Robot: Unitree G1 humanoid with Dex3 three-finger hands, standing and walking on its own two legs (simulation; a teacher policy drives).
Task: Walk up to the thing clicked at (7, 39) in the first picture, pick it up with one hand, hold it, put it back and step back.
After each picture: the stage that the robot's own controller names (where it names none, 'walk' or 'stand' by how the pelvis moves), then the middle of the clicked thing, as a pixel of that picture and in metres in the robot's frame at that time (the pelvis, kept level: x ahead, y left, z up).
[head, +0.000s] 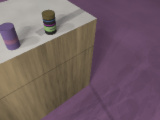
stand; (10, 36) +0.63 +0.36 +0.01
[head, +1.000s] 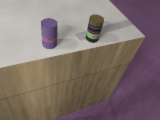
walk; (49, 34) +0.58 +0.15 +0.04
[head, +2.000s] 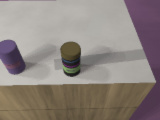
stand; (11, 57) +0.43 +0.27 +0.06
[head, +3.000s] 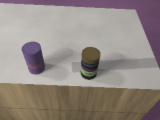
walk; (34, 58) +0.45 +0.20 +0.03
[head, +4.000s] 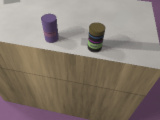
stand; (50, 28) +0.63 +0.17 +0.04
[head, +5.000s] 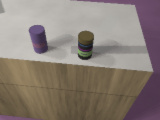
stand; (39, 39) +0.59 +0.20 +0.01
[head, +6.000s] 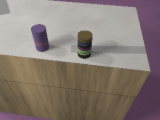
stand; (40, 38) +0.62 +0.21 +0.01
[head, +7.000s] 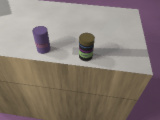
stand; (42, 40) +0.61 +0.20 +0.01
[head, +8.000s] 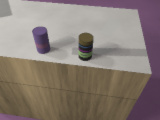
stand; (41, 40) +0.62 +0.20 +0.01
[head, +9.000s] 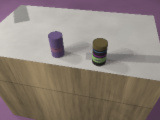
rise first; (56, 44) +0.61 +0.17 +0.02
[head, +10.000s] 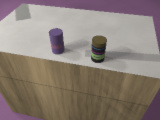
go down; (57, 41) +0.64 +0.15 +0.02
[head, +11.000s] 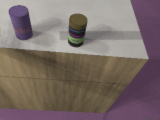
go down; (21, 23) +0.60 +0.17 +0.05
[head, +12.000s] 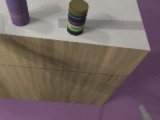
close in; (18, 8) +0.62 +0.17 +0.07
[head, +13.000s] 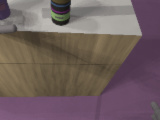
close; out of the picture +0.63 +0.19 +0.09
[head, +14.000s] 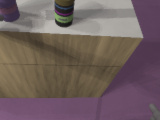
lift; (5, 2) +0.63 +0.17 +0.09
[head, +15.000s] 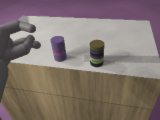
lift; (58, 49) +0.62 +0.15 +0.04
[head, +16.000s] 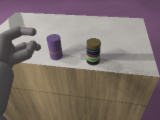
hold; (55, 47) +0.63 +0.15 +0.03
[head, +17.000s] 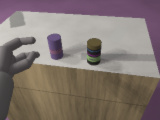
hold; (55, 46) +0.63 +0.15 +0.03
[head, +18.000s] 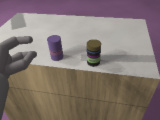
hold; (55, 48) +0.62 +0.15 +0.03
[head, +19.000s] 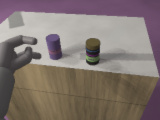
crouch; (54, 47) +0.63 +0.15 +0.02
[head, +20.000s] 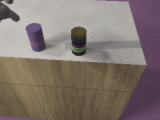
crouch; (36, 37) +0.62 +0.16 +0.03
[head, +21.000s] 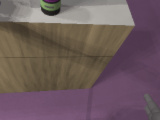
lower; out of the picture +0.64 +0.17 +0.11
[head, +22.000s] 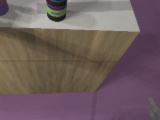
lower; out of the picture +0.63 +0.17 +0.10
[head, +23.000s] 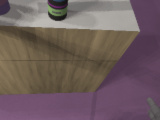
lower; out of the picture +0.63 +0.17 +0.10
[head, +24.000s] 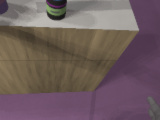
lower; out of the picture +0.63 +0.17 +0.10
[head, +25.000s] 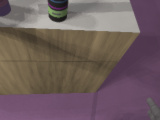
loosen; out of the picture +0.63 +0.17 +0.09
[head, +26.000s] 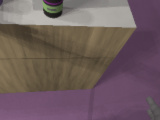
withdraw; out of the picture +0.66 +0.17 +0.10
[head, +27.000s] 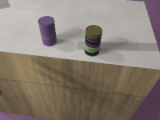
sink last; (48, 31) +0.62 +0.15 +0.05
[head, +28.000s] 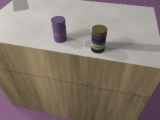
stand; (59, 29) +0.67 +0.16 +0.05
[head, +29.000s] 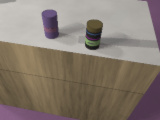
stand; (50, 24) +0.65 +0.15 +0.07
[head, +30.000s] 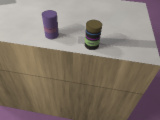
stand; (50, 25) +0.66 +0.15 +0.07
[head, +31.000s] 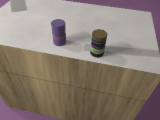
stand; (59, 33) +0.66 +0.13 +0.03
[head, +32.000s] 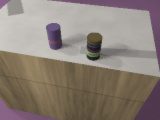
stand; (54, 36) +0.65 +0.15 +0.01
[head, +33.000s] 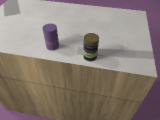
stand; (51, 37) +0.64 +0.16 +0.01
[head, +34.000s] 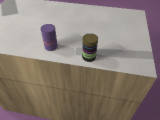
stand; (49, 37) +0.63 +0.17 +0.01
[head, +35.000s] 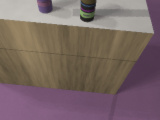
walk; out of the picture +0.73 +0.19 +0.04
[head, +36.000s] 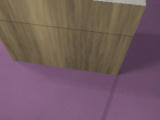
walk; out of the picture +0.97 +0.17 +0.04
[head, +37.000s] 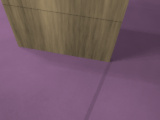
stand; out of the picture +1.25 +0.17 +0.03
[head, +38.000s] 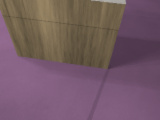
stand; out of the picture +1.24 +0.19 +0.01
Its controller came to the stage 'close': yes
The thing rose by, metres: 0.00
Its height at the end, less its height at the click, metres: +0.00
